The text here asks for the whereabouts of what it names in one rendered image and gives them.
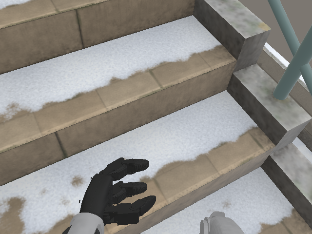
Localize left robot forearm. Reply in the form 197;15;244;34
62;213;104;234

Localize left robot hand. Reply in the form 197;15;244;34
79;157;156;226

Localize robot right shin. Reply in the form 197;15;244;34
209;211;225;219

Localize right robot thigh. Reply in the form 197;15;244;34
199;215;245;234

